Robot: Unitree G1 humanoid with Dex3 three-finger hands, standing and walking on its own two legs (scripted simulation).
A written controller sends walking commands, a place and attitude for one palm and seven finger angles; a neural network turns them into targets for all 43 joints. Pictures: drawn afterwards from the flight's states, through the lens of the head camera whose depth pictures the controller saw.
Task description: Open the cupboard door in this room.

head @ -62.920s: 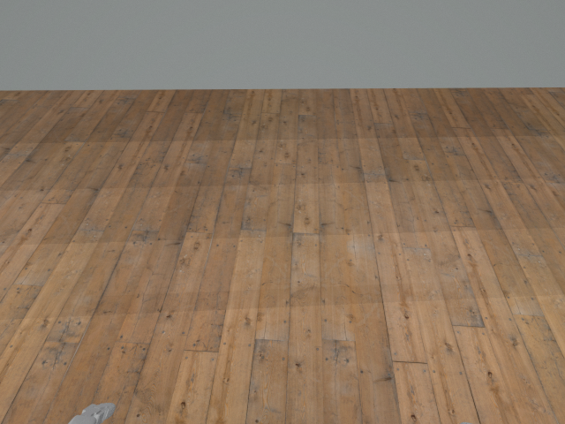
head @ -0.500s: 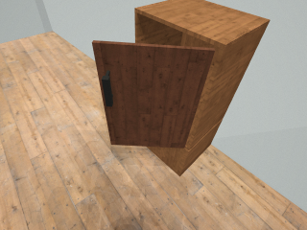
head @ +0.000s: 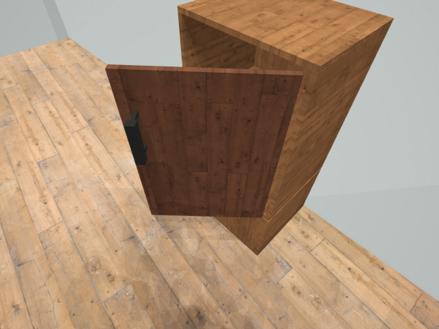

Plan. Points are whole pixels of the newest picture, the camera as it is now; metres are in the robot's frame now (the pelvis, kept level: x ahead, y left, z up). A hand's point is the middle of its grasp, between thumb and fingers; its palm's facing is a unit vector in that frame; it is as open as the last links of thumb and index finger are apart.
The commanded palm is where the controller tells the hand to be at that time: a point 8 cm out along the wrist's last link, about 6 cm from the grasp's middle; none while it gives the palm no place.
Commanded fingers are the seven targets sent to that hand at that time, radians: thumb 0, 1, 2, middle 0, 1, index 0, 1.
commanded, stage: come to a stop and stand still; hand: left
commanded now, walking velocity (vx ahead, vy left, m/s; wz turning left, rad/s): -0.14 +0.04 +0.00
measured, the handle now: (138, 137) +0.54 +0.23 +0.02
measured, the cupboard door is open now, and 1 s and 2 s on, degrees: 44 44 44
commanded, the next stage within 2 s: look again from close up in 1.02 s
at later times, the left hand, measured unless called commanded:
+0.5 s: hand out of the picture -0.02 +0.19 -0.18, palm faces +0.04 -0.98 -0.18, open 7.3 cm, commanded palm none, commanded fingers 0.00 0.90 0.90 -0.20 -0.30 -0.20 -0.30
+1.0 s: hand out of the picture -0.14 +0.17 -0.18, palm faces +0.05 -0.99 -0.13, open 7.3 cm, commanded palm none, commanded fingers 0.00 0.90 0.90 -0.20 -0.30 -0.20 -0.30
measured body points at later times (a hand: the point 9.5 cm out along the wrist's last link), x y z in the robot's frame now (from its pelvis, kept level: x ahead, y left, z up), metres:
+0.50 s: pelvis -0.04 +0.02 -0.01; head -0.03 +0.03 +0.44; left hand -0.02 +0.24 -0.17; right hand +0.03 -0.22 -0.15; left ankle +0.05 +0.10 -0.73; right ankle -0.03 -0.11 -0.73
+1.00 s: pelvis -0.07 +0.02 +0.00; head -0.07 +0.04 +0.45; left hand -0.14 +0.22 -0.17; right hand -0.09 -0.19 -0.15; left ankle -0.02 +0.12 -0.74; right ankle -0.08 -0.09 -0.73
